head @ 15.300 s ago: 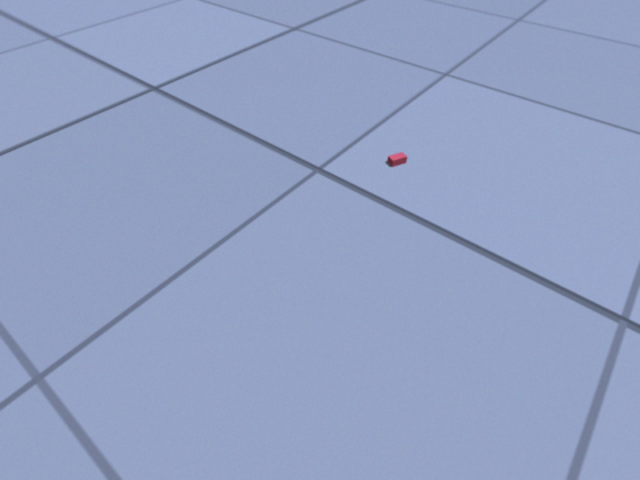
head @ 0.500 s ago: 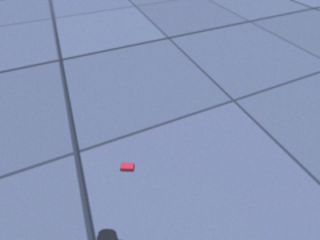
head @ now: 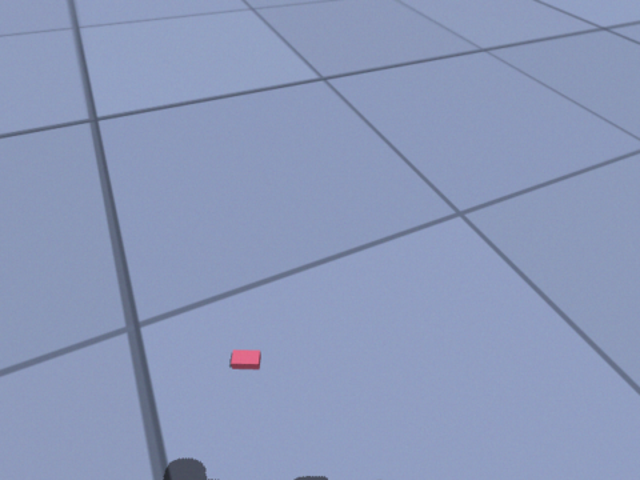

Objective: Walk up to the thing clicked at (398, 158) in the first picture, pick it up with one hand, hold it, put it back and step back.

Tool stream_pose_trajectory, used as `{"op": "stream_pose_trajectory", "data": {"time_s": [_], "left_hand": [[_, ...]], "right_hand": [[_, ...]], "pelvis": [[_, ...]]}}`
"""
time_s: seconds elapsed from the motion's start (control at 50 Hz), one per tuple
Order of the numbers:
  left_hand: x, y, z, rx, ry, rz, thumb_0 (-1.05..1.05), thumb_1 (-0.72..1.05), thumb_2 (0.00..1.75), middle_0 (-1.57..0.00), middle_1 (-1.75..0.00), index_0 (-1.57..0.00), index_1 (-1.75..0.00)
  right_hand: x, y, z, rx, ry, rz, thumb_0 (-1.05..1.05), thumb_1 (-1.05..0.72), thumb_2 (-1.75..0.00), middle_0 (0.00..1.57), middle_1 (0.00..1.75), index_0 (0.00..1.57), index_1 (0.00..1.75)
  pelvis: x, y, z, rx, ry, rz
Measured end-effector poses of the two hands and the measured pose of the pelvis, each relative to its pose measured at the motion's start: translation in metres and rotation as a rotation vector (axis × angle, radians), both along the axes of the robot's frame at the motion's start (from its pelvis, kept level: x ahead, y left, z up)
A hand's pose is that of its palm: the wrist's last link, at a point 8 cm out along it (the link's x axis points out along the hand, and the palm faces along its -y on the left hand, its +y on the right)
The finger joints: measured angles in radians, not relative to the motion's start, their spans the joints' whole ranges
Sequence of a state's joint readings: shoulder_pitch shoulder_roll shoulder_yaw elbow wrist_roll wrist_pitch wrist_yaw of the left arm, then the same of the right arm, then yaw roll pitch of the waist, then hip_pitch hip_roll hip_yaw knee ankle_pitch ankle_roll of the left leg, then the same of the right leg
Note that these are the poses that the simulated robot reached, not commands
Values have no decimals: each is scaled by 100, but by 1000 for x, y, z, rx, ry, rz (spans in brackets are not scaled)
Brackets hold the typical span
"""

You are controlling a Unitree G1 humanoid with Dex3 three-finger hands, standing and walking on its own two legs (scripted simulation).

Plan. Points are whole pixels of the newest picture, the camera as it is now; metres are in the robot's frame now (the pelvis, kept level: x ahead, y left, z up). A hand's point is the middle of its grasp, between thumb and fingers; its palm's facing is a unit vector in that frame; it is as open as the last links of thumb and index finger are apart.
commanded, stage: walk up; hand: left
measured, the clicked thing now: (246, 359) +0.64 +0.21 -0.75
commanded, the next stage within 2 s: none
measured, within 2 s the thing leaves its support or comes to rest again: neither
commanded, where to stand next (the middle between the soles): +0.26 -0.01 m, yaw -1 degrees
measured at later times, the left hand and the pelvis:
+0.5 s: hand (136, 451) +0.22 +0.26 -0.14, palm faces -0.03 -0.92 -0.38, open 7.4 cm; pelvis +0.16 -0.01 -0.01, yaw +0 degrees
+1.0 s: hand (154, 404) +0.29 +0.26 -0.16, palm faces -0.05 -0.93 -0.36, open 7.4 cm; pelvis +0.22 +0.00 +0.00, yaw -2 degrees
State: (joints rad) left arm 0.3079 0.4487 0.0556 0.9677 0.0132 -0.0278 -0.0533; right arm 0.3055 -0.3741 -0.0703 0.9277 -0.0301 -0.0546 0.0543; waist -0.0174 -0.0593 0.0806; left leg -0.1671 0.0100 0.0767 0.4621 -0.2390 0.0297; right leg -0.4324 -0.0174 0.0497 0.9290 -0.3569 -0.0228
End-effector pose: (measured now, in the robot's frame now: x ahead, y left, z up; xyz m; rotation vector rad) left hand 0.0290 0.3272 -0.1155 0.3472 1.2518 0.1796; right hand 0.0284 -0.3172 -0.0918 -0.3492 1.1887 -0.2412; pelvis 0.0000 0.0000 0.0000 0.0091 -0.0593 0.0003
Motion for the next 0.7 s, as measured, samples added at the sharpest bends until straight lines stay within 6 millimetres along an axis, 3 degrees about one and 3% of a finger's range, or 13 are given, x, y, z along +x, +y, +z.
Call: {"op": "stream_pose_trajectory", "data": {"time_s": [0.14, 0.26, 0.36, 0.48, 0.6, 0.7], "left_hand": [[80, -14, 16, 12, -61, -59, 1, 90, 90, -20, -30, -20, -30], [141, -31, 19, 60, -180, -55, 1, 90, 90, -20, -30, -20, -30], [161, -40, 28, 43, -190, -36, 0, 90, 89, -20, -30, -20, -30], [178, -28, 19, 28, -138, -29, 0, 90, 89, -21, -30, -20, -30], [203, -8, -17, 5, -78, 11, 1, 90, 90, -20, -30, -20, -30], [222, -11, -25, -15, -44, 5, 1, 90, 90, -20, -30, -20, -30]], "right_hand": [[26, -7, -17, 49, 33, -20, 1, -90, -90, 21, 30, 20, 30], [82, -22, -43, 66, 39, 2, 1, -91, -90, 21, 30, 20, 30], [143, -19, -33, 75, -14, 48, 1, -91, -90, 20, 29, 20, 30], [200, -11, -17, 39, -45, 91, 1, -91, -90, 20, 29, 20, 30], [241, 7, -18, -23, -74, 90, 1, -91, -90, 20, 29, 20, 30], [265, 22, -14, -10, -101, 94, 1, -91, -90, 20, 30, 20, 30]], "pelvis": [[50, -8, -2, 8, 2, -12], [95, -26, -18, -13, -3, -8], [125, -24, -8, -16, 4, -8], [159, -14, -6, -19, 19, -7], [186, 6, -22, -13, 16, -9], [197, 7, -19, -15, 22, -23]]}}
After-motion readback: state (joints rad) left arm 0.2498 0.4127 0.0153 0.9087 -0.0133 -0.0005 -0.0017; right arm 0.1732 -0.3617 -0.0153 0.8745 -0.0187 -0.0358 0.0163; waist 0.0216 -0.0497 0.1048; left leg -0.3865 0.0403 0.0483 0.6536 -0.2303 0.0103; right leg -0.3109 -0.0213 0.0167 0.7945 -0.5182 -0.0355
